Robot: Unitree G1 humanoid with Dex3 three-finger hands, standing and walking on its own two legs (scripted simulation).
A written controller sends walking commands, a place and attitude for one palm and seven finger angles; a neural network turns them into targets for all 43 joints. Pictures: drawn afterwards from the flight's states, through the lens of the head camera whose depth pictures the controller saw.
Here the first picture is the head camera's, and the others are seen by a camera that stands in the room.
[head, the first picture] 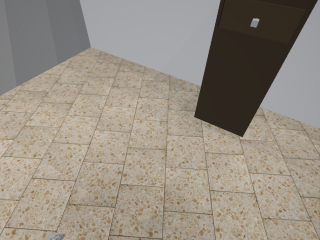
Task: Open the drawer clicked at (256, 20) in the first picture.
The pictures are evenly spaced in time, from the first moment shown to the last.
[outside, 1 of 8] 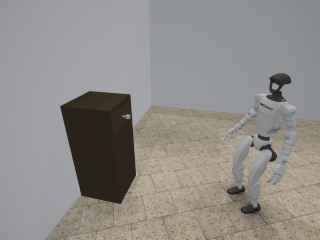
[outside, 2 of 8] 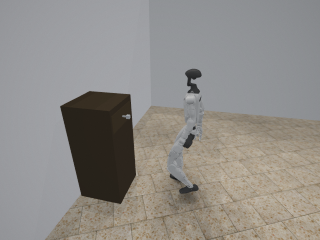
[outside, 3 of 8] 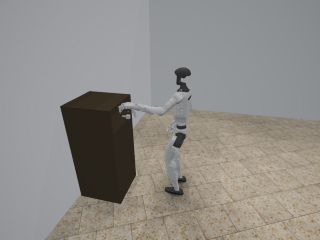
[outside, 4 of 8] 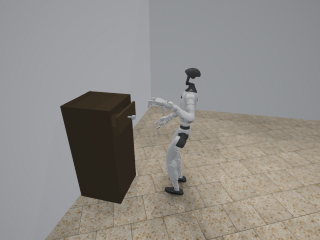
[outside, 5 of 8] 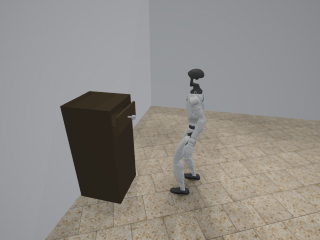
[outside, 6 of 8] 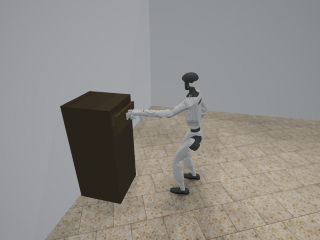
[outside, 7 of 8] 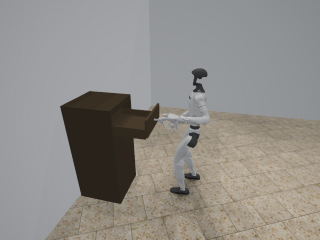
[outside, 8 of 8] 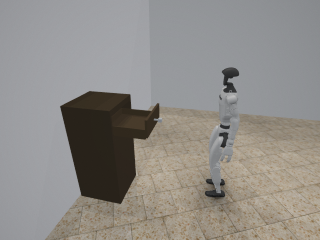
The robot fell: no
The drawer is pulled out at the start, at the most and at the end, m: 0.00 0.30 0.30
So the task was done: yes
